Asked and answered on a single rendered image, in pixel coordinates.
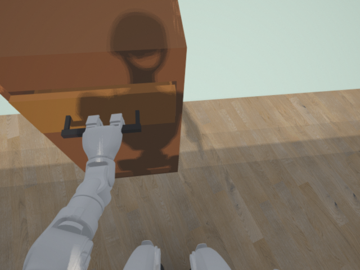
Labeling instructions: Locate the cabinet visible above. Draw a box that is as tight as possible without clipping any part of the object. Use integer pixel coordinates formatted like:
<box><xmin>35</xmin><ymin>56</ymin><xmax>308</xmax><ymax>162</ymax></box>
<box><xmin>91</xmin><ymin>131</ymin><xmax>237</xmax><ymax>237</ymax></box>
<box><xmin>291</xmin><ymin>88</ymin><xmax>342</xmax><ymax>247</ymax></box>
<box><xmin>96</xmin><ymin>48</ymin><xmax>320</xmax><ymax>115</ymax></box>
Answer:
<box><xmin>0</xmin><ymin>0</ymin><xmax>187</xmax><ymax>178</ymax></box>

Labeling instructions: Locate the left robot shin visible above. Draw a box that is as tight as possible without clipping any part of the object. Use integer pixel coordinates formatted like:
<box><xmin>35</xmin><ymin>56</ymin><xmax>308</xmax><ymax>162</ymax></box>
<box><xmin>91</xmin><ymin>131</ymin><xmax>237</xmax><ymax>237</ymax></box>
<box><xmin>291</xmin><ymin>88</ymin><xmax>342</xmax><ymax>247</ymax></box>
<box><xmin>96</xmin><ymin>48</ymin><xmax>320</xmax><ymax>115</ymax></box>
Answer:
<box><xmin>141</xmin><ymin>240</ymin><xmax>154</xmax><ymax>247</ymax></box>

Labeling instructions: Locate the left robot forearm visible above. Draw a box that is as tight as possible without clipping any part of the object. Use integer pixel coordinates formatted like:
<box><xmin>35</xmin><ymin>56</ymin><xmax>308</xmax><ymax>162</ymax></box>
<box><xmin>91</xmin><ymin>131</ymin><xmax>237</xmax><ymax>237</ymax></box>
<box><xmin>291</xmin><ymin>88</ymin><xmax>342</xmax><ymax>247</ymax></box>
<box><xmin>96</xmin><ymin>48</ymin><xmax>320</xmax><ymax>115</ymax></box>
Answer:
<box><xmin>22</xmin><ymin>157</ymin><xmax>115</xmax><ymax>270</ymax></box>

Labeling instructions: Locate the left robot hand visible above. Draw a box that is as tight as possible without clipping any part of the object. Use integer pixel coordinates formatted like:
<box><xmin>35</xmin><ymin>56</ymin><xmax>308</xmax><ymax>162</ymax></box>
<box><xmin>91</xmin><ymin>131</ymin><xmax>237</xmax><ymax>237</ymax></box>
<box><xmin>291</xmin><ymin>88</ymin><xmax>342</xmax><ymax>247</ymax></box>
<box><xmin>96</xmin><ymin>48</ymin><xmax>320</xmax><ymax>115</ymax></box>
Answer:
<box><xmin>82</xmin><ymin>113</ymin><xmax>125</xmax><ymax>161</ymax></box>

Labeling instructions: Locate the robot left thigh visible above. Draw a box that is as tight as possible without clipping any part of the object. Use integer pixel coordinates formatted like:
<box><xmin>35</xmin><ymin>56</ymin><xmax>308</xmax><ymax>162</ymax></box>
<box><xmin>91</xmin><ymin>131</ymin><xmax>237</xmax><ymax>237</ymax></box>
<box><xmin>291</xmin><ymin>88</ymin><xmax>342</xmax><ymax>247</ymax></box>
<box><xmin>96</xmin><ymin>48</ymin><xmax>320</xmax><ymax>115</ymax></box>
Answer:
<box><xmin>123</xmin><ymin>245</ymin><xmax>161</xmax><ymax>270</ymax></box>

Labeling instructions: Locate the handle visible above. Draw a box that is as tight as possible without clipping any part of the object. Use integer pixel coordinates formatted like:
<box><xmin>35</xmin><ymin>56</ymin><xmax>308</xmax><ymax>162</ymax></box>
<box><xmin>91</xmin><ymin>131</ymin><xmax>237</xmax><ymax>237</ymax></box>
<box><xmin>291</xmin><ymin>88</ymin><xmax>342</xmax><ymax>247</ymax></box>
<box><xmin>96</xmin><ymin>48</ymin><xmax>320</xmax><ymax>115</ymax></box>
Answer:
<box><xmin>61</xmin><ymin>110</ymin><xmax>141</xmax><ymax>138</ymax></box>

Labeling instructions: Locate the robot left upper arm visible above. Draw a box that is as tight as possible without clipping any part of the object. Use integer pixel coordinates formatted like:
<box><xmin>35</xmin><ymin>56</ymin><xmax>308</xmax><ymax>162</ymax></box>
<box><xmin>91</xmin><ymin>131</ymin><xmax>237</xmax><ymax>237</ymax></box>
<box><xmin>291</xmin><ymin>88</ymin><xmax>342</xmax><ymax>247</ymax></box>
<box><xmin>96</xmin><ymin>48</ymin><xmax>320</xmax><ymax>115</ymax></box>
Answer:
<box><xmin>25</xmin><ymin>227</ymin><xmax>93</xmax><ymax>270</ymax></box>

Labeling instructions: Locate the drawer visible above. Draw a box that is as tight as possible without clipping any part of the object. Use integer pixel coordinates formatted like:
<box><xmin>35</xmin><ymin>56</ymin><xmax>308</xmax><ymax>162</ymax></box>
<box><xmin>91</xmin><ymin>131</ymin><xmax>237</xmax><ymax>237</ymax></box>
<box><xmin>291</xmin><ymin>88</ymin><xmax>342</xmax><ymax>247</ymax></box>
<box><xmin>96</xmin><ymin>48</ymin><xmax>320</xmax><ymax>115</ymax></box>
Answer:
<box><xmin>9</xmin><ymin>82</ymin><xmax>176</xmax><ymax>133</ymax></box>

